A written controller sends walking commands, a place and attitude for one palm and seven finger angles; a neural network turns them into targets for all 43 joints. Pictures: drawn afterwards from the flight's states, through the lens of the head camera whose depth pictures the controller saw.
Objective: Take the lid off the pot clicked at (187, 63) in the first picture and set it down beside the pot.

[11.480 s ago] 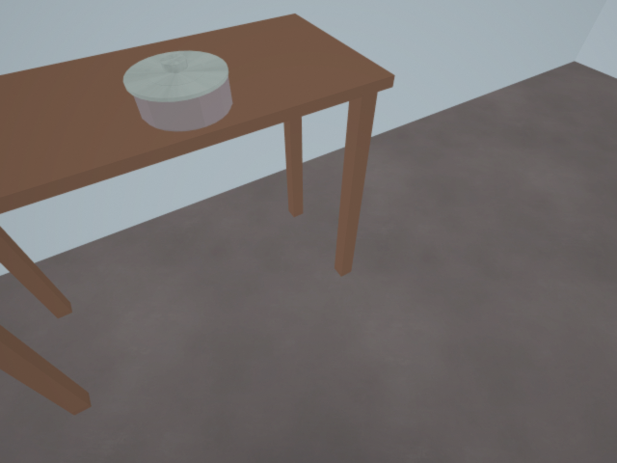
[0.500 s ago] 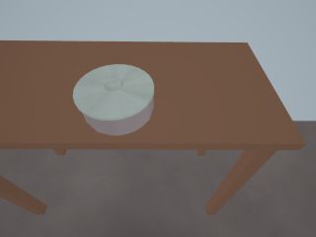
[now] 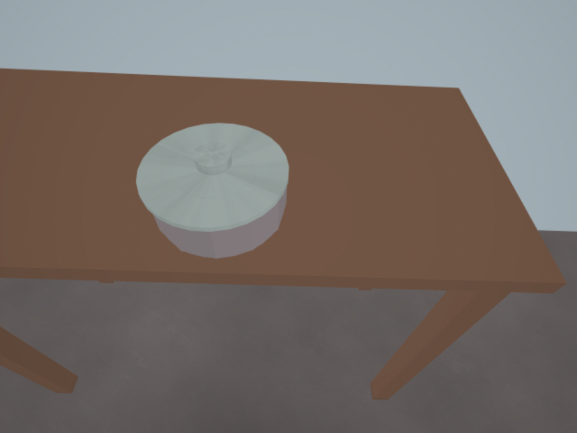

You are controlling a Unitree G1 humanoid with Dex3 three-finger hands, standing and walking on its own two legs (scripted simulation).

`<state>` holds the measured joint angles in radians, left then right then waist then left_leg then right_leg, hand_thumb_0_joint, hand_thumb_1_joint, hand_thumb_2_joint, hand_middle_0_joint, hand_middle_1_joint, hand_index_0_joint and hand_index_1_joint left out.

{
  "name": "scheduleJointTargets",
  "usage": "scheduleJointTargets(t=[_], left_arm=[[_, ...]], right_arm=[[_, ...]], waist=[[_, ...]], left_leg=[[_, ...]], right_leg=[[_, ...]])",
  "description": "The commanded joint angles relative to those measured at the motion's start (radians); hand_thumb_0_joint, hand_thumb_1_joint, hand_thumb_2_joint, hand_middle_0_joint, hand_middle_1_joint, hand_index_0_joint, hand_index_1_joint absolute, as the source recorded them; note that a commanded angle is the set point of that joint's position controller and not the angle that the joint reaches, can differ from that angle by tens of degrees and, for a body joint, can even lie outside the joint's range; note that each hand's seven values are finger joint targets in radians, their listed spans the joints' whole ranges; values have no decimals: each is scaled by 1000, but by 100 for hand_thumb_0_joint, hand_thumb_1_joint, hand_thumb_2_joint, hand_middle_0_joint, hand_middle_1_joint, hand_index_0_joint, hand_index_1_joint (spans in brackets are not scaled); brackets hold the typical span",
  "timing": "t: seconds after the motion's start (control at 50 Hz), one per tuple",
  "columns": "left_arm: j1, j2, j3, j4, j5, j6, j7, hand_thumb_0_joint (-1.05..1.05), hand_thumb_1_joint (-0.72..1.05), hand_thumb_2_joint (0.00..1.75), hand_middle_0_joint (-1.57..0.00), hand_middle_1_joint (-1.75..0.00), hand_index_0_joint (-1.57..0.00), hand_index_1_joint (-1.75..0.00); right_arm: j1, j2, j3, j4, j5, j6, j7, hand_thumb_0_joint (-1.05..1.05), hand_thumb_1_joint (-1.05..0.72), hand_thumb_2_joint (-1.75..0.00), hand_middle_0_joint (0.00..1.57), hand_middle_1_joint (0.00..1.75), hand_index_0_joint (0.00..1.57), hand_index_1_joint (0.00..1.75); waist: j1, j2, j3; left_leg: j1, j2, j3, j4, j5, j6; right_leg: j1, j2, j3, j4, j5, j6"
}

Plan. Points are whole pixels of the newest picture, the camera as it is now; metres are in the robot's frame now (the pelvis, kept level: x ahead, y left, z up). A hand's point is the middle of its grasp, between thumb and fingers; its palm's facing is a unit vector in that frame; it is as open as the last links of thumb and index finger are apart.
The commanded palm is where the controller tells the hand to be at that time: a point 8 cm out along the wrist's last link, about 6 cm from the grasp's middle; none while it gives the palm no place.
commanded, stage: look again from close up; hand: left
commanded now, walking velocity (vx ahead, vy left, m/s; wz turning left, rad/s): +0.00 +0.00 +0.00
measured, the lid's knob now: (212, 158) +0.42 +0.14 +0.16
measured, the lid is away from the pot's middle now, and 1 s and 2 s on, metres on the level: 0.00 0.00 0.00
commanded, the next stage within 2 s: lift the closed hand beside the body in 0.66 s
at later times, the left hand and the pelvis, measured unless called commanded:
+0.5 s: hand out of the picture +0.00 +0.19 -0.17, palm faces +0.02 -0.98 -0.21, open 7.4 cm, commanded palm none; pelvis -0.01 +0.00 +0.00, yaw +0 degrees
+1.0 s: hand out of the picture +0.12 +0.19 -0.04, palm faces +0.15 -0.94 -0.30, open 6.2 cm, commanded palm +0.07 +0.24 +0.00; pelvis -0.03 +0.00 +0.01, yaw +0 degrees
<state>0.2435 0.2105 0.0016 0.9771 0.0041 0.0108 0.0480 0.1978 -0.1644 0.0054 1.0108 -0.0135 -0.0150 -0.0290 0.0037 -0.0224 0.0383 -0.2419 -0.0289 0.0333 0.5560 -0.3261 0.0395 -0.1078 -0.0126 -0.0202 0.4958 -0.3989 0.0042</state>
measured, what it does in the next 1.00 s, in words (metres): stands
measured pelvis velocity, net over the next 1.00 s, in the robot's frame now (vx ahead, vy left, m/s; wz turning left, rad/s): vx -0.03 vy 0.00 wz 0.00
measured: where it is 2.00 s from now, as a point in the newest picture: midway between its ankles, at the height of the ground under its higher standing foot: outside the picture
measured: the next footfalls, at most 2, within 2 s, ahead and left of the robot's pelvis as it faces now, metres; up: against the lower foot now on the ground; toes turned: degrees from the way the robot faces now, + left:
none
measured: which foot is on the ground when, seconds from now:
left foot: down 0.00-1.00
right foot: down 0.00-1.00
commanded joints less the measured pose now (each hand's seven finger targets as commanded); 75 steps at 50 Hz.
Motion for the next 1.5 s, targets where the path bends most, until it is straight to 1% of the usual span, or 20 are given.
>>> scheduleJointTargets(t=[0.0, 0.72, 0.74, 0.76, 0.78, 0.8, 0.82, 0.84, 0.86, 0.88, 0.9, 0.96, 1.0, 1.02, 1.12, 1.24, 1.3, 1.32, 1.4, 1.48], left_arm=[[69, 110, 29, -43, 2, -16, 5, 0, 90, 90, -20, -30, -20, -30], [78, 86, 25, 13, 1, -16, 1, 0, 90, 90, -20, -30, -20, -30], [135, 70, 16, 36, 27, -52, 36, 0, 90, 90, -20, -30, -20, -30], [-427, 283, 108, -1184, -78, -183, 49, 0, 90, 90, -24, -35, -24, -35], [-43, 266, 117, -1095, 1, -110, 91, 0, 90, 90, -29, -40, -29, -40], [206, 102, 44, -956, -27, 13, 126, 0, 90, 90, -33, -44, -33, -44], [326, -13, 13, -763, 4, 65, 122, 0, 90, 90, -38, -49, -38, -49], [387, -63, -6, -667, 14, 79, 103, 0, 90, 90, -42, -54, -42, -54], [403, -49, 8, -645, 26, 66, 79, 0, 90, 90, -46, -59, -46, -59], [441, -17, 36, -687, 29, 43, 57, 0, 90, 90, -51, -64, -51, -64], [512, 17, 84, -715, 23, 22, 48, 0, 90, 90, -55, -68, -55, -68], [406, 122, 137, -1090, 1, -50, 30, 0, 90, 90, -68, -83, -68, -83], [397, 148, 189, -1038, -10, -54, 31, 0, 90, 90, -77, -92, -77, -92], [361, 117, 158, -1065, -18, -65, 23, 0, 90, 90, -82, -97, -82, -97], [266, 164, 178, -1285, -42, -120, 18, 0, 90, 90, -104, -121, -104, -121], [305, 185, 208, -1391, -53, -147, 20, 0, 90, 90, -130, -150, -130, -150], [360, 238, 276, -1448, -51, -161, 28, 0, 90, 90, -130, -150, -130, -150], [365, 204, 249, -1462, -53, -165, 24, 0, 90, 90, -130, -150, -130, -150], [435, 250, 314, -1518, -49, -174, 30, 0, 90, 90, -130, -150, -130, -150], [444, 229, 305, -1581, -45, -180, 30, 0, 90, 90, -130, -150, -130, -150]], right_arm=[[45, -128, -27, -43, 5, -12, -5, 0, -90, -90, 20, 30, 20, 30], [37, -120, -27, 14, 8, -10, -6, 0, -90, -90, 20, 30, 20, 30], [21, -150, -30, -35, 10, -20, 0, 0, -90, -90, 20, 30, 20, 30], [79, -223, -36, -314, 59, -196, 21, 0, -90, -90, 20, 30, 20, 30], [21, -188, 0, -303, 40, -273, -20, 0, -90, -90, 20, 30, 20, 30], [-36, -163, -10, -275, 58, -283, -4, 0, -90, -90, 20, 30, 20, 30], [-41, -149, -24, -249, 42, -276, 13, 0, -90, -90, 20, 30, 20, 30], [-39, -153, -57, -289, 32, -254, 33, 0, -90, -90, 20, 30, 20, 30], [-47, -170, -75, -318, 25, -224, 42, 0, -90, -90, 20, 30, 20, 30], [-68, -172, -84, -355, 23, -198, 47, 0, -90, -90, 20, 30, 20, 30], [-92, -174, -90, -396, 27, -178, 47, 0, -90, -90, 20, 30, 20, 30], [-109, -162, -58, -521, 21, -160, 31, 0, -90, -90, 20, 30, 20, 30], [-123, -157, -58, -537, 25, -130, 7, 0, -90, -90, 20, 30, 20, 30], [-132, -156, -51, -559, 26, -118, -1, 0, -90, -90, 20, 30, 20, 30], [-137, -145, -28, -612, 20, -125, -33, 0, -90, -90, 20, 30, 20, 30], [-145, -148, -22, -617, 14, -150, -49, 0, -90, -90, 20, 30, 20, 30], [-156, -149, -25, -608, 12, -166, -48, 0, -90, -90, 20, 30, 20, 30], [-161, -139, -20, -610, 10, -171, -49, 0, -90, -90, 20, 30, 20, 30], [-175, -143, -28, -600, 13, -186, -47, 0, -90, -90, 20, 30, 20, 30], [-174, -138, -24, -590, 12, -202, -48, 0, -90, -90, 20, 30, 20, 30]], waist=[[6, 21, -56], [8, 5, -9], [-2, 72, -42], [40, 264, -504], [50, 467, -544], [47, 398, -381], [37, 200, -220], [35, 6, -116], [29, -121, -50], [28, -167, -10], [45, -155, -33], [48, -34, -143], [33, -64, -49], [21, -40, 1], [16, 66, -35], [30, 70, 0], [48, 75, -25], [45, 61, -6], [64, 52, -14], [63, 66, -24]], left_leg=[[79, 120, -125, -72, 447, 14], [79, 118, -125, -120, 373, 12], [109, 121, -89, 59, 644, -9], [366, 53, -136, -122, 804, -60], [515, 102, -151, -131, 970, -74], [430, 78, -141, -151, 951, -86], [345, 83, -128, -156, 887, -64], [229, 90, -121, -149, 769, -52], [140, 81, -102, -134, 659, -36], [92, 68, -84, -133, 576, -25], [83, 63, -64, -131, 557, -23], [158, 45, -40, -144, 506, -23], [104, 41, -24, -152, 342, -20], [85, 36, -16, -162, 272, -20], [148, 19, -4, -167, 121, -8], [179, 19, -9, -174, 92, -2], [191, 21, -13, -177, 113, -5], [179, 21, -17, -180, 115, -3], [184, 31, -22, -181, 147, -5], [188, 37, -31, -181, 196, -5]], right_leg=[[-23, -84, 57, -51, 379, -40], [-31, -97, 65, -108, 325, -32], [-82, -114, 105, -66, 676, -16], [29, -45, 7, -13, 637, -36], [-68, -10, 1, 22, 411, -53], [-103, 5, -34, 42, 247, -41], [-117, 5, -53, -27, 244, -35], [-131, 5, -82, -77, 278, -26], [-134, 7, -86, -105, 377, -21], [-129, 3, -81, -115, 426, -16], [-86, -5, -78, -116, 467, -19], [-58, -1, -50, -118, 440, -15], [-117, 2, -51, -150, 353, -11], [-149, 2, -42, -168, 305, -10], [-170, 0, -10, -237, 130, -8], [-168, -4, 6, -280, 59, -11], [-140, 0, 2, -277, 74, -13], [-137, 0, 1, -276, 79, -13], [-118, 6, -1, -263, 112, -14], [-96, 7, -11, -232, 178, -14]])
